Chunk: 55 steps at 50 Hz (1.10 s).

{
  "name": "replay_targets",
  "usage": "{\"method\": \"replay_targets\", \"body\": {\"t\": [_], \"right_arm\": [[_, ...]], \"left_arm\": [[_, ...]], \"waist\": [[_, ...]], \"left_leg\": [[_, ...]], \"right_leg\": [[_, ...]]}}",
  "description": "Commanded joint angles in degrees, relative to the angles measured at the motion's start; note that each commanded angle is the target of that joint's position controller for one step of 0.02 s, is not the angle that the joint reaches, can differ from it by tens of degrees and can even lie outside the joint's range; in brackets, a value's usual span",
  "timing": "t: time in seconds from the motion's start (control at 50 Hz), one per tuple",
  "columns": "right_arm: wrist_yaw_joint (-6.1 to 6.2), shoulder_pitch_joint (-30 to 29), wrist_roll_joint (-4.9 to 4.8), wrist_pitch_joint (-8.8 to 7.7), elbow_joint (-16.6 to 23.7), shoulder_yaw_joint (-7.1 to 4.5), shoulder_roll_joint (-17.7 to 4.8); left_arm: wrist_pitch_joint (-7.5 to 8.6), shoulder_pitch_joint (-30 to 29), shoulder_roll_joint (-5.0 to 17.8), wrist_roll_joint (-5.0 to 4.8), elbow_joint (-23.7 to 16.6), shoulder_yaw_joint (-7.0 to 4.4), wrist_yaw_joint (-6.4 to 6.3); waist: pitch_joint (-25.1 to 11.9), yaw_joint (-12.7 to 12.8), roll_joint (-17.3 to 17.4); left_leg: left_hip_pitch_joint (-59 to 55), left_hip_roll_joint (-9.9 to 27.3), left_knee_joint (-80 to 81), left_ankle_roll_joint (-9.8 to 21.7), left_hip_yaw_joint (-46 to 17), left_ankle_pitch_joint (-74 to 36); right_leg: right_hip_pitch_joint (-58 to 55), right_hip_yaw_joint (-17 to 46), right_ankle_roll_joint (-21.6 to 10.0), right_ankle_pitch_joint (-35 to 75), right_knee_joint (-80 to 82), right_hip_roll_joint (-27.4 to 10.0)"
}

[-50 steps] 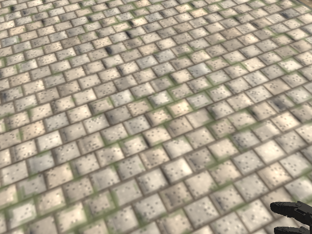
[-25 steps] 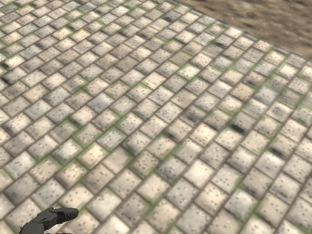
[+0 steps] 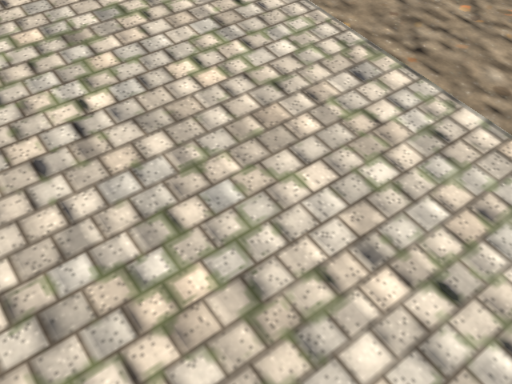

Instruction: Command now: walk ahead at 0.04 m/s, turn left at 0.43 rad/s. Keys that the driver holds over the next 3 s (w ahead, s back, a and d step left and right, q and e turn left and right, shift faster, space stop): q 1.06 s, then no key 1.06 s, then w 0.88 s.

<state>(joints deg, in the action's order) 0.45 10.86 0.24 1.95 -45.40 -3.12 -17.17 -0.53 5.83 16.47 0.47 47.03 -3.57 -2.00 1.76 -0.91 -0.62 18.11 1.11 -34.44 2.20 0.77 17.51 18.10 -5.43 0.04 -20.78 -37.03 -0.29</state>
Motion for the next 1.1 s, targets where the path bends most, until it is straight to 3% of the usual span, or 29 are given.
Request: {"method": "replay_targets", "body": {"t": [0.02, 0.04, 0.08, 0.18, 0.3, 0.36, 0.38, 0.4, 0.42, 0.44, 0.48, 0.5, 0.56, 0.6, 0.66, 0.74, 0.78, 0.8, 0.82, 0.84, 0.86, 0.88, 0.9, 0.92, 0.94, 0.98, 1.1], "right_arm": [[0.01, 5.24, 1.41, -2.12, 3.45, -2.86, -11.99], [0.23, 2.46, 0.67, -2.83, 3.96, -2.98, -11.19], [0.85, -0.95, -1.15, -2.81, 5.16, -2.79, -9.83], [2.01, 0.41, -1.07, -1.13, 5.70, -3.58, -10.92], [1.70, -2.17, -1.26, 0.04, 6.84, -3.99, -11.51], [2.05, -4.50, -1.98, 0.54, 7.67, -3.51, -10.21], [2.09, -2.67, -1.43, 0.55, 7.82, -2.79, -7.84], [1.86, 0.89, -0.97, 0.14, 8.31, -2.06, -4.69], [1.81, 0.95, -0.64, -0.40, 8.44, -3.42, -9.43], [1.73, 1.49, -1.11, -0.31, 7.34, -4.68, -12.79], [2.01, 2.58, -0.98, 0.84, 5.66, -4.91, -11.33], [1.85, 2.23, -1.04, 1.18, 6.00, -4.58, -10.02], [1.29, -2.10, -1.85, 0.98, 8.78, -3.54, -7.55], [0.93, -3.82, -1.68, 0.84, 10.13, -3.04, -6.84], [0.08, -4.27, -1.36, 0.89, 11.35, -2.28, -5.90], [-0.88, -2.95, -1.44, 1.63, 11.90, -2.56, -6.78], [-1.48, -0.66, -1.47, 2.04, 11.52, -2.93, -6.80], [-1.46, 1.46, -1.38, 2.08, 10.79, -3.40, -7.34], [-0.83, 4.01, -1.36, 2.00, 10.22, -4.54, -10.22], [0.38, 5.81, -1.09, 1.67, 11.34, -6.09, -17.49], [-0.55, 6.07, 0.94, 0.01, 12.58, -5.28, -16.65], [-1.06, 4.14, 1.03, -1.36, 12.29, -4.79, -14.54], [-0.78, 1.21, 0.20, -2.12, 11.93, -4.47, -12.94], [-0.35, -1.22, -0.59, -2.14, 12.15, -4.00, -11.29], [0.03, -2.53, -0.93, -2.01, 12.44, -3.57, -10.75], [0.61, -2.24, -0.48, -1.88, 12.89, -3.21, -10.38], [1.32, -1.49, -0.49, -1.31, 12.96, -3.41, -11.19]], "left_arm": [[0.48, -4.37, 6.14, 0.21, -5.56, -1.83, -0.56], [0.24, -2.81, 6.18, -0.54, -4.54, -2.13, -0.53], [-0.04, -2.32, 6.83, -0.32, -3.67, -2.58, -0.99], [0.74, -4.03, 4.29, -1.20, -3.65, -1.79, -0.52], [1.25, -2.63, 6.07, -1.54, -2.94, -2.07, 0.72], [2.01, 2.41, 7.29, -1.40, -1.17, -2.80, 1.36], [1.89, 3.91, 10.39, -0.59, -1.04, -3.57, 1.05], [1.21, 1.64, 14.71, 0.39, -1.84, -4.21, 0.46], [1.42, 1.24, 12.90, 2.16, -2.55, -3.72, 0.74], [1.76, -1.75, 9.65, 1.81, -3.58, -2.72, 0.64], [1.81, -5.19, 6.79, 0.05, -4.16, -1.84, 0.26], [1.72, -4.84, 6.67, -0.31, -3.90, -1.57, -0.06], [1.00, -0.80, 7.62, 0.16, -2.62, -1.59, -1.01], [0.64, 0.96, 8.95, 0.23, -2.17, -1.93, -1.22], [0.29, 0.11, 11.16, -0.02, -2.42, -2.63, -0.61], [0.15, -0.39, 12.75, -0.89, -2.39, -3.26, 0.64], [0.19, -1.45, 13.00, -1.99, -2.32, -3.42, 0.95], [0.27, -0.84, 12.03, -2.48, -1.81, -3.24, 1.05], [0.45, 3.01, 9.58, -1.72, -0.46, -2.68, 1.38], [0.53, 2.13, 4.77, 1.80, -2.91, -1.02, 1.69], [0.65, -2.94, 6.84, 1.08, -5.12, -1.58, 1.13], [0.35, -3.93, 9.09, -0.42, -5.14, -2.31, 0.75], [0.23, -3.38, 9.55, -0.99, -4.90, -2.61, 0.50], [0.09, -2.57, 9.64, -0.66, -3.89, -2.86, 0.03], [-0.01, -2.06, 10.02, -0.20, -3.79, -3.05, -0.20], [0.23, -0.60, 9.21, -0.28, -3.62, -3.00, 0.07], [0.46, -1.63, 7.43, -0.55, -4.41, -2.20, 0.45]], "waist": [[-5.36, -2.39, 12.79], [-5.90, -0.68, 9.27], [-6.62, 0.54, 6.11], [-8.72, -0.33, 7.96], [-7.39, -0.38, 11.03], [-7.03, 2.49, 9.99], [-8.40, 1.66, 4.04], [-7.03, -1.94, -11.57], [-6.54, -0.34, -12.34], [-4.87, -1.27, -7.64], [-2.47, -1.74, -6.51], [-1.72, -1.13, -7.02], [-1.76, 1.72, -8.05], [-3.04, 3.14, -8.05], [-3.91, 3.40, -8.45], [-3.99, 2.66, -8.73], [-4.12, 0.64, -8.25], [-4.57, -0.49, -6.98], [-6.17, -0.64, 0.03], [-7.27, 0.68, 18.94], [-10.54, -2.93, 14.85], [-8.52, -2.49, 9.38], [-5.85, -0.68, 8.33], [-4.91, 0.30, 6.64], [-4.45, 1.01, 7.42], [-6.13, 1.64, 7.99], [-5.99, 0.20, 8.93]], "left_leg": [[-13.89, 18.90, 16.00, 17.01, -27.69, -36.10], [-14.96, 16.12, 14.39, 14.22, -23.57, -36.39], [-15.52, 13.62, 13.37, 10.76, -20.05, -36.35], [-15.87, 10.50, 12.61, 10.19, -19.22, -35.45], [-10.37, 9.17, 12.86, 9.45, -25.04, -27.08], [-6.52, 5.34, 9.30, 5.39, -25.78, -18.80], [-0.29, 1.83, 2.61, 2.58, -22.53, -7.28], [11.39, -8.24, -8.64, -1.14, -11.95, 14.57], [14.13, -5.91, -21.75, -3.58, -10.30, 20.43], [13.71, -3.83, -27.98, -4.34, -10.92, 16.53], [15.32, -2.95, -32.57, -5.99, -9.47, 9.44], [16.10, -2.76, -34.20, -6.79, -8.88, 7.51], [17.84, -1.29, -28.46, -8.28, -5.18, 4.54], [17.31, 0.30, -23.33, -8.92, -4.29, 4.74], [11.27, 1.88, -15.59, -8.30, -1.60, 5.05], [4.01, 1.11, -6.62, -5.97, 1.83, 3.88], [-0.96, 0.29, 2.22, -3.53, 3.16, -1.31], [-5.97, -0.90, 8.40, -1.65, 3.46, -6.70], [-14.80, 0.97, 12.80, 0.91, -1.80, -18.11], [-25.19, 16.63, 11.74, 8.31, -23.23, -44.10], [-19.96, 22.77, 13.48, 19.15, -31.55, -44.01], [-17.79, 19.70, 15.09, 18.01, -26.66, -37.30], [-15.76, 15.68, 15.43, 14.22, -22.04, -30.66], [-14.77, 13.17, 15.45, 11.40, -19.93, -25.84], [-12.88, 11.96, 15.59, 10.63, -18.84, -26.72], [-12.20, 10.62, 15.83, 10.82, -18.08, -27.92], [-12.09, 9.56, 15.05, 10.87, -20.54, -19.61]], "right_leg": [[17.09, 8.10, 2.16, -16.47, -24.94, 3.13], [18.10, 9.43, 2.16, -12.65, -26.99, 1.95], [18.07, 10.36, 3.02, -6.80, -24.28, 0.45], [12.11, 9.64, 5.01, -0.83, -10.92, 2.40], [2.46, 10.07, 4.39, 1.21, 1.90, 3.57], [-7.63, 9.33, 2.12, 13.07, 17.81, 2.12], [-14.67, 15.90, -0.90, 15.67, 19.57, -6.16], [-18.20, 29.10, -8.46, 28.08, 19.79, -17.60], [-13.10, 34.79, -15.52, 29.46, 20.99, -24.07], [-11.00, 29.88, -15.27, 26.64, 20.89, -21.28], [-10.52, 20.46, -11.05, 20.65, 20.36, -14.73], [-10.61, 18.25, -11.19, 22.67, 20.26, -14.04], [-14.85, 13.86, -12.56, 25.64, 20.80, -13.57], [-18.46, 13.22, -13.40, 27.54, 20.48, -15.17], [-17.13, 10.03, -13.37, 29.62, 20.22, -16.18], [-15.07, 7.25, -12.30, 31.86, 18.00, -17.36], [-14.01, 5.61, -9.91, 30.72, 14.21, -17.32], [-11.69, 3.62, -7.29, 27.36, 10.23, -15.97], [-5.37, -0.53, -2.80, 18.98, 1.43, -12.71], [12.65, -4.50, 3.18, -13.10, -17.30, -4.76], [17.38, 5.21, 4.27, -20.51, -28.42, 0.30], [18.13, 8.11, 3.71, -16.72, -32.23, -1.31], [18.43, 8.96, 2.92, -11.11, -31.01, -2.47], [18.37, 9.42, 2.79, -7.21, -28.91, -3.08], [16.88, 9.45, 3.18, -4.21, -27.98, -2.69], [14.14, 9.26, 3.86, -0.49, -26.88, -1.17], [10.91, 9.97, 5.36, 1.68, -11.51, 0.00]]}}
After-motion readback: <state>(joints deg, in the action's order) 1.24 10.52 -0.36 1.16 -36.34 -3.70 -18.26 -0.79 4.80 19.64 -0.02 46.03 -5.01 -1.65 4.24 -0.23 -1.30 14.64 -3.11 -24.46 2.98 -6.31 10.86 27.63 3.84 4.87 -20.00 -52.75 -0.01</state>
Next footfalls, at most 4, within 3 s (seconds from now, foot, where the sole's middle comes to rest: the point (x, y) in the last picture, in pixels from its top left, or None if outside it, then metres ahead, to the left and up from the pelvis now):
0.38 right None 0.09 -0.14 -0.77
0.82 left None -0.01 0.12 -0.77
1.30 right None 0.15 -0.07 -0.77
2.80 right None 0.41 0.19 -0.77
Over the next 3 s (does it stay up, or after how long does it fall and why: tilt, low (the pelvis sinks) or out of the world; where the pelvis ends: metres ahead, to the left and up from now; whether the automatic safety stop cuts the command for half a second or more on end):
stays up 0.31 0.20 0.01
